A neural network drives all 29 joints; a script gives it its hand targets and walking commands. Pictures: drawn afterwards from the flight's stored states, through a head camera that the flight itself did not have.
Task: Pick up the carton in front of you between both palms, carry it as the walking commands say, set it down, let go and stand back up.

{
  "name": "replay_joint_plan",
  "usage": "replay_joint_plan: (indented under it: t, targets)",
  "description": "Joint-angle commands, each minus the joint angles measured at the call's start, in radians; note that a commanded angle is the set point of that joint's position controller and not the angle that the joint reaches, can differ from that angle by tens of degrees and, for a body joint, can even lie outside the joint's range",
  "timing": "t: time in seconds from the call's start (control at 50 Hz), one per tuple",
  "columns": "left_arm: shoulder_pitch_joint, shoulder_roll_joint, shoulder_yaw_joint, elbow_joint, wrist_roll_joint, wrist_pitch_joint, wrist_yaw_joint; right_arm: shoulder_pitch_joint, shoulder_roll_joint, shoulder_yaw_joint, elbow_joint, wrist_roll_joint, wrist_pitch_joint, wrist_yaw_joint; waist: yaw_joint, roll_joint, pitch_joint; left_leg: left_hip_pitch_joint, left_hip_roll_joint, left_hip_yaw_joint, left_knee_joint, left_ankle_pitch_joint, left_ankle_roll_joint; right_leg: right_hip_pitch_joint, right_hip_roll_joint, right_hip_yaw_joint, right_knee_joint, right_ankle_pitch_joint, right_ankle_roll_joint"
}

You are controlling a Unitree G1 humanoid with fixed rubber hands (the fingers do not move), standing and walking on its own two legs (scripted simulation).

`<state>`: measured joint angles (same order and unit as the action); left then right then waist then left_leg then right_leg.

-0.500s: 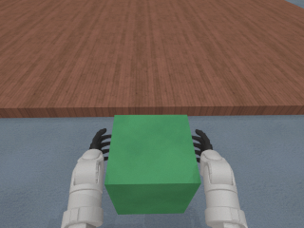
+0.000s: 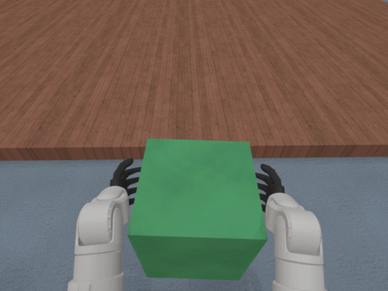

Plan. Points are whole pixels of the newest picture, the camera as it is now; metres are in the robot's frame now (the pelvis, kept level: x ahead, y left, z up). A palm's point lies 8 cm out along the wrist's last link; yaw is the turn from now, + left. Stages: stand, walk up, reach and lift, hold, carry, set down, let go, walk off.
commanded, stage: carry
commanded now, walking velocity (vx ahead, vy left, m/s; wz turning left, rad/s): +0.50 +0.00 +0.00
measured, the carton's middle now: (195, 213) +0.28 +0.00 +0.02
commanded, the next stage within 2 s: none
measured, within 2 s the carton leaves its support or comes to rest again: neither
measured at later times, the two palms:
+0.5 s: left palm (126, 105) +0.56 +0.18 +0.10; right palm (235, 109) +0.54 -0.11 +0.10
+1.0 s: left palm (147, 39) +0.91 +0.16 +0.15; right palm (227, 41) +0.93 -0.14 +0.14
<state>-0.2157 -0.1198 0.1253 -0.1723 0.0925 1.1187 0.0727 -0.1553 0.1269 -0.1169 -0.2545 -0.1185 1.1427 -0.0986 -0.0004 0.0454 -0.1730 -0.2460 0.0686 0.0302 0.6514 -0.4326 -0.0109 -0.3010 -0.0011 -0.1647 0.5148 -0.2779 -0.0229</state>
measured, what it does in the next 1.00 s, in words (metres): walks ahead: left foot, then right foot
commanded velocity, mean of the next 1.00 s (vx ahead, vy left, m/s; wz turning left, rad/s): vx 0.38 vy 0.00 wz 0.00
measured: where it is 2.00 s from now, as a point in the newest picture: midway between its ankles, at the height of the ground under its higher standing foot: (191, 200)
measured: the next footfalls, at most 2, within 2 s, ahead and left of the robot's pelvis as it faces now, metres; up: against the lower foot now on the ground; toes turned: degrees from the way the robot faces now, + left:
left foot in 0.26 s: +0.28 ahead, +0.12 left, +0.00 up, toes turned +12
right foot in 0.72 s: +0.64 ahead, -0.07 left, +0.00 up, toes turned -12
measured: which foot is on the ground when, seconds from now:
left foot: up 0.00-0.24, down 0.26-0.74, up 0.76-1.00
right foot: down 0.00-0.28, up 0.30-0.70, down 0.72-1.00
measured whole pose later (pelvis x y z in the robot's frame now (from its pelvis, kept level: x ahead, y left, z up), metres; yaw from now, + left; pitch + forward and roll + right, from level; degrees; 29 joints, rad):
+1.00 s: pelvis +0.61 +0.00 +0.02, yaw +1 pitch +4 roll +1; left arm -0.39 -0.13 0.19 -0.46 0.07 1.26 0.11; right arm -0.39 0.13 -0.16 -0.47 -0.10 1.28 -0.10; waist 0.03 0.01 0.02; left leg -0.59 0.07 0.07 0.88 -0.28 0.02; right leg -0.26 -0.04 -0.24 0.40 -0.22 -0.08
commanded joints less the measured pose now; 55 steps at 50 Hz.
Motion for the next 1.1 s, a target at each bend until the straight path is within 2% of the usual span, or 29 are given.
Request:
replay_joint_plan:
  t: [0.0, 0.02, 0.04, 0.06, 0.1, 0.16, 0.2, 0.22, 0.24, 0.26, 0.28, 0.3, 0.34, 0.38, 0.42, 0.52, 0.62, 0.68, 0.7, 0.72, 0.74, 0.76, 0.78, 0.8, 0.82, 0.86, 0.92, 1.02, 1.08]
  targets:
    - [-0.389, -0.885, -0.695, -0.137, -0.343, 0.042, -0.214, -0.559, 0.873, 0.738, -0.144, 0.43, 0.04, 0.261, 0.039, -0.315, -0.135, -0.617, -0.033, 0.066, 0.309, -0.114, 0.008, 0.61, -0.429, 0.635, -0.244, 0.287, -0.237]
    - [-0.395, -0.882, -0.705, -0.179, -0.334, 0.052, -0.206, -0.533, 0.886, 0.738, -0.136, 0.436, 0.044, 0.27, 0.045, -0.217, -0.127, -0.662, -0.003, 0.041, 0.346, -0.152, 0.016, 0.633, -0.431, 0.581, -0.214, 0.43, -0.246]
    - [-0.388, -0.921, -0.716, -0.196, -0.348, 0.063, -0.205, -0.503, 0.882, 0.727, -0.136, 0.436, 0.048, 0.272, 0.044, -0.133, -0.146, -0.662, 0.013, 0.035, 0.332, -0.155, 0.025, 0.64, -0.413, 0.509, -0.206, 0.423, -0.211]
    - [-0.411, -0.921, -0.727, -0.238, -0.364, 0.067, -0.206, -0.496, 0.887, 0.732, -0.144, 0.441, 0.052, 0.271, 0.042, -0.108, -0.143, -0.649, 0.021, 0.039, 0.259, -0.127, 0.027, 0.624, -0.39, 0.438, -0.22, 0.38, -0.168]
    - [-0.43, -0.902, -0.741, -0.282, -0.39, 0.079, -0.209, -0.473, 0.89, 0.727, -0.155, 0.439, 0.057, 0.262, 0.034, -0.152, -0.137, -0.532, 0.001, 0.084, 0.113, 0.037, 0.016, 0.541, -0.316, 0.29, -0.247, 0.35, -0.113]
    - [-0.401, -0.865, -0.746, -0.289, -0.408, 0.098, -0.222, -0.433, 0.859, 0.707, -0.173, 0.407, 0.068, 0.241, 0.023, -0.211, -0.107, -0.287, -0.048, 0.17, -0.069, 0.203, 0.014, 0.347, -0.256, 0.118, -0.249, 0.333, -0.074]
    - [-0.394, -0.841, -0.742, -0.287, -0.414, 0.11, -0.229, -0.409, 0.842, 0.696, -0.17, 0.389, 0.077, 0.234, 0.004, -0.182, -0.128, 0.007, -0.098, 0.26, -0.16, 0.317, 0.024, 0.191, -0.219, 0.018, -0.115, 0.411, -0.035]
    - [-0.392, -0.827, -0.739, -0.291, -0.414, 0.117, -0.232, -0.394, 0.829, 0.687, -0.158, 0.381, 0.081, 0.233, -0.003, -0.146, -0.169, 0.187, -0.111, 0.284, -0.164, 0.284, 0.039, 0.103, -0.19, -0.033, 0.012, 0.437, -0.012]
    - [-0.395, -0.806, -0.734, -0.285, -0.411, 0.124, -0.235, -0.387, 0.817, 0.677, -0.148, 0.374, 0.086, 0.232, -0.021, -0.081, -0.221, 0.379, -0.021, 0.161, -0.17, 0.202, 0.051, -0.031, -0.158, -0.049, 0.188, 0.297, 0.022]
    - [-0.431, -0.792, -0.733, -0.294, -0.417, 0.137, -0.24, -0.384, 0.801, 0.662, -0.136, 0.361, 0.089, 0.231, -0.033, 0.165, -0.248, 0.444, 0.275, -0.355, -0.374, -0.051, 0.145, -0.216, -0.055, -0.056, 0.498, 0.05, 0.073]
    - [-0.46, -0.798, -0.736, -0.281, -0.423, 0.144, -0.244, -0.42, 0.811, 0.662, -0.126, 0.36, 0.091, 0.232, -0.028, 0.231, -0.226, 0.49, 0.395, -0.609, -0.477, 0.006, 0.245, -0.399, -0.007, 0.051, 0.685, -0.205, 0.058]
    - [-0.47, -0.822, -0.735, -0.264, -0.425, 0.143, -0.248, -0.44, 0.837, 0.671, -0.144, 0.375, 0.093, 0.232, -0.023, 0.136, -0.204, 0.454, 0.395, -0.542, -0.444, 0.103, 0.251, -0.448, -0.084, 0.135, 0.779, -0.191, 0.022]
    - [-0.465, -0.871, -0.733, -0.242, -0.42, 0.13, -0.254, -0.482, 0.902, 0.699, -0.163, 0.396, 0.085, 0.24, -0.02, -0.025, -0.173, 0.342, 0.33, -0.347, -0.427, 0.25, 0.201, -0.433, -0.15, 0.159, 0.751, -0.084, 0.001]
    - [-0.445, -0.914, -0.738, -0.234, -0.404, 0.111, -0.249, -0.51, 0.94, 0.723, -0.177, 0.418, 0.072, 0.25, -0.014, -0.003, -0.169, 0.289, 0.275, -0.188, -0.451, 0.306, 0.145, -0.371, -0.153, 0.137, 0.612, -0.003, 0.005]
    - [-0.411, -0.934, -0.736, -0.225, -0.38, 0.092, -0.236, -0.508, 0.941, 0.738, -0.191, 0.437, 0.066, 0.261, -0.013, 0.035, -0.161, 0.301, 0.239, -0.101, -0.462, 0.377, 0.135, -0.367, -0.126, 0.093, 0.511, 0.029, 0.015]
    - [-0.341, -0.904, -0.724, -0.218, -0.33, 0.086, -0.205, -0.449, 0.882, 0.73, -0.178, 0.445, 0.07, 0.279, -0.016, 0.083, -0.094, 0.355, 0.182, 0.043, -0.457, 0.56, 0.134, -0.396, -0.085, 0.008, 0.213, 0.159, 0.03]
    - [-0.35, -0.887, -0.732, -0.233, -0.342, 0.098, -0.213, -0.408, 0.86, 0.714, -0.157, 0.416, 0.076, 0.281, -0.022, 0.115, -0.002, 0.34, 0.162, 0.12, -0.45, 0.699, 0.114, -0.27, -0.045, -0.073, 0.004, 0.28, -0.003]
    - [-0.418, -0.873, -0.735, -0.294, -0.377, 0.103, -0.219, -0.493, 0.842, 0.722, -0.232, 0.432, 0.078, 0.274, 0.003, 0.126, -0.083, 0.32, 0.142, 0.204, -0.219, 0.92, 0.075, 0.01, 0.022, -0.132, -0.043, 0.224, -0.02]
    - [-0.438, -0.86, -0.728, -0.316, -0.387, 0.106, -0.219, -0.52, 0.826, 0.721, -0.263, 0.436, 0.083, 0.268, 0.018, 0.08, -0.149, 0.229, 0.105, 0.226, -0.031, 0.859, 0.052, 0.21, 0.04, -0.141, -0.054, 0.142, -0.018]
    - [-0.439, -0.841, -0.719, -0.334, -0.393, 0.114, -0.218, -0.536, 0.804, 0.714, -0.282, 0.437, 0.09, 0.263, 0.041, -0.023, -0.229, 0.071, 0.087, 0.199, 0.211, 0.577, 0.035, 0.396, -0.133, 0.082, -0.08, -0.024, -0.025]
    - [-0.461, -0.815, -0.706, -0.32, -0.391, 0.111, -0.221, -0.562, 0.803, 0.723, -0.327, 0.442, 0.104, 0.253, 0.035, -0.329, -0.316, -0.274, -0.053, 0.135, 0.527, 0.184, -0.015, 0.635, -0.42, 0.603, -0.211, -0.253, -0.19]
    - [-0.447, -0.828, -0.712, -0.321, -0.408, 0.118, -0.22, -0.58, 0.77, 0.714, -0.324, 0.434, 0.108, 0.248, 0.035, -0.305, -0.278, -0.383, -0.071, 0.004, 0.653, -0.023, 0.014, 0.585, -0.433, 0.713, -0.325, -0.114, -0.21]
    - [-0.484, -0.825, -0.714, -0.353, -0.42, 0.123, -0.217, -0.594, 0.782, 0.712, -0.316, 0.435, 0.11, 0.242, 0.025, -0.249, -0.26, -0.401, -0.019, -0.029, 0.707, 0.003, 0.041, 0.546, -0.399, 0.554, -0.278, 0.119, -0.192]
    - [-0.512, -0.829, -0.72, -0.366, -0.428, 0.126, -0.213, -0.597, 0.787, 0.708, -0.317, 0.434, 0.109, 0.238, 0.022, -0.135, -0.261, -0.392, 0.012, -0.04, 0.685, 0.043, 0.051, 0.496, -0.376, 0.441, -0.228, 0.336, -0.17]
    - [-0.545, -0.834, -0.724, -0.381, -0.434, 0.129, -0.211, -0.603, 0.789, 0.71, -0.316, 0.43, 0.11, 0.233, 0.02, -0.075, -0.248, -0.379, 0.037, -0.038, 0.623, 0.079, 0.052, 0.442, -0.358, 0.335, -0.209, 0.507, -0.15]
    - [-0.579, -0.813, -0.724, -0.388, -0.441, 0.138, -0.208, -0.621, 0.782, 0.708, -0.3, 0.42, 0.116, 0.221, 0.023, -0.111, -0.259, -0.322, 0.04, -0.008, 0.487, 0.11, 0.046, 0.394, -0.312, 0.19, -0.2, 0.609, -0.111]
    - [-0.663, -0.729, -0.715, -0.357, -0.448, 0.159, -0.211, -0.697, 0.728, 0.7, -0.259, 0.402, 0.126, 0.198, 0.028, -0.156, -0.239, -0.312, -0.008, 0.052, 0.295, 0.112, 0.032, 0.363, -0.271, 0.083, -0.161, 0.764, -0.117]
    - [-0.847, -0.638, -0.645, -0.181, -0.449, 0.199, -0.199, -0.933, 0.657, 0.658, -0.119, 0.433, 0.176, 0.175, 0.029, -0.23, -0.215, -0.222, -0.057, 0.113, 0.033, 0.318, 0.037, 0.293, -0.215, -0.028, -0.085, 0.778, -0.114]
    - [-0.99, -0.647, -0.587, -0.067, -0.451, 0.219, -0.187, -1.077, 0.665, 0.614, -0.001, 0.47, 0.2, 0.177, 0.009, -0.175, -0.197, -0.076, -0.062, 0.146, -0.185, 0.511, 0.05, 0.242, -0.179, -0.059, 0.044, 0.591, -0.07]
